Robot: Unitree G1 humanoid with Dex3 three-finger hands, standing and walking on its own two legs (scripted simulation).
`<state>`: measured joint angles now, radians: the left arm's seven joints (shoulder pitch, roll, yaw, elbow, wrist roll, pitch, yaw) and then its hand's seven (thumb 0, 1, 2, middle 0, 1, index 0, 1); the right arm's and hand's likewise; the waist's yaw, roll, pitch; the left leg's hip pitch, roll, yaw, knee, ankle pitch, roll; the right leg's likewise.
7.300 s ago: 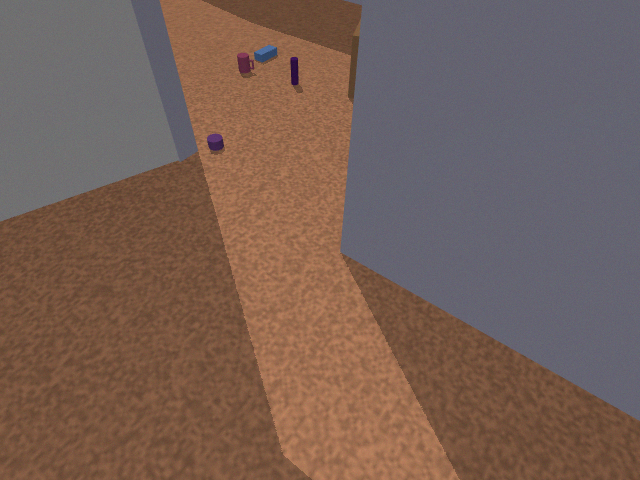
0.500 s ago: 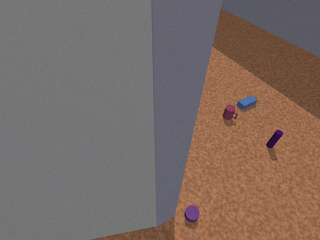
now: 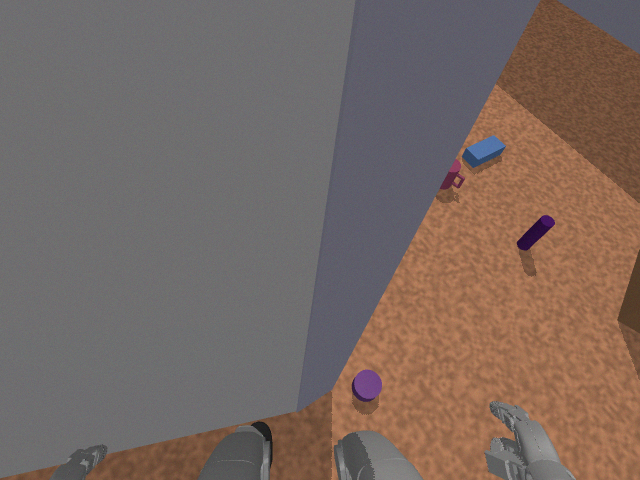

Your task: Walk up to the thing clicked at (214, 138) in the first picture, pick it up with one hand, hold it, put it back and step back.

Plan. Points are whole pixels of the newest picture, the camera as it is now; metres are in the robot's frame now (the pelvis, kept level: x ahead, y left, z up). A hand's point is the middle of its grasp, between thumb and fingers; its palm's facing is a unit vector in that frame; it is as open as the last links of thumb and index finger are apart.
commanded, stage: walk up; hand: right
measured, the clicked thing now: (366, 385) +0.36 -0.19 -0.73
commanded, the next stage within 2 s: none
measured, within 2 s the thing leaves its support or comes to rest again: neither
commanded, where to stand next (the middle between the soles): -0.04 +0.00 m, yaw +1 degrees
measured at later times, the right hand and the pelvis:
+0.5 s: hand out of the picture -0.07 -0.31 -0.17, palm faces -0.07 +0.94 -0.34, open 7.4 cm; pelvis -0.10 -0.03 +0.01, yaw +2 degrees
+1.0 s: hand out of the picture -0.04 -0.24 -0.12, palm faces -0.02 +0.91 -0.41, open 7.4 cm; pelvis -0.08 +0.03 +0.02, yaw +2 degrees
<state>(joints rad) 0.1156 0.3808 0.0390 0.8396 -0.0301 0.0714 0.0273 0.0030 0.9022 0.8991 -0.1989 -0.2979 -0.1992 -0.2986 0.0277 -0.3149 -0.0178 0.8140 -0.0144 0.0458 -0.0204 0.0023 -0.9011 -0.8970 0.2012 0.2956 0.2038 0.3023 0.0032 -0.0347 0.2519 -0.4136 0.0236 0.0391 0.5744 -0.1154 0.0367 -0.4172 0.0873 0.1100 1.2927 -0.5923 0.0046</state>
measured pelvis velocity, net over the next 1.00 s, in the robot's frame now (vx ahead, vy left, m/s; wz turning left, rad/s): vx -0.08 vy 0.03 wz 0.03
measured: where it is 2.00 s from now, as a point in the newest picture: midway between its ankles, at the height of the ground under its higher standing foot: outside the picture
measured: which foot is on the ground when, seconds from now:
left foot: down 0.00-0.20, up 0.22-0.66, down 0.68-1.00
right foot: up 0.00-0.16, down 0.18-0.68, up 0.70-1.00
